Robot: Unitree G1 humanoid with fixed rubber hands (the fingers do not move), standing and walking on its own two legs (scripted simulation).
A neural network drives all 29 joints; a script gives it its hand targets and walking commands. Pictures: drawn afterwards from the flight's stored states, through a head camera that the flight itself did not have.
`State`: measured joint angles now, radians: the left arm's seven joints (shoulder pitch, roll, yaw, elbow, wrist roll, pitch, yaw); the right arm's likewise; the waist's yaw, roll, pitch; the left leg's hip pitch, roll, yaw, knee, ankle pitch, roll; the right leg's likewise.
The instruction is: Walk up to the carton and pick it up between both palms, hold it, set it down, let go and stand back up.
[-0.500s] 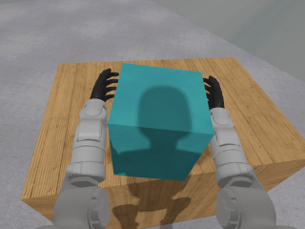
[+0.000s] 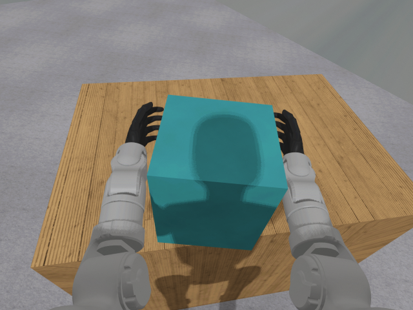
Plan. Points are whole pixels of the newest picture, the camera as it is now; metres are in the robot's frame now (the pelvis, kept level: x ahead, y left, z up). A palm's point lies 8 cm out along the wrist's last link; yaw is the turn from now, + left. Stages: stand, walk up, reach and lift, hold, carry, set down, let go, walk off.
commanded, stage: set down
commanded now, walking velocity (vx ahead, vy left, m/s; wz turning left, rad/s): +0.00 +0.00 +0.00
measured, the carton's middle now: (212, 177) +0.37 -0.02 +0.04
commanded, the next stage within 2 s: none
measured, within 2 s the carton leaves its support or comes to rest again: neither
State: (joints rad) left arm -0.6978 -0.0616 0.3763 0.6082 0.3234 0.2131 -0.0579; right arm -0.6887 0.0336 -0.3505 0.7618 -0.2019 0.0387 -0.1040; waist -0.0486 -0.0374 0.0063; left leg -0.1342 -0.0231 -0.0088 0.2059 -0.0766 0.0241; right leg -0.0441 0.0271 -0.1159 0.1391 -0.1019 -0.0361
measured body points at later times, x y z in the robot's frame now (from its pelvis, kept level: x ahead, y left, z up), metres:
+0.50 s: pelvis +0.00 +0.00 +0.00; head +0.02 +0.02 +0.45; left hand +0.42 +0.14 +0.11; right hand +0.40 -0.17 +0.11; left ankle +0.02 +0.10 -0.75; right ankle -0.02 -0.09 -0.75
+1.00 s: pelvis +0.00 +0.00 +0.00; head +0.03 +0.01 +0.45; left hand +0.42 +0.14 +0.10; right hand +0.40 -0.17 +0.11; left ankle +0.02 +0.10 -0.75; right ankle -0.02 -0.09 -0.75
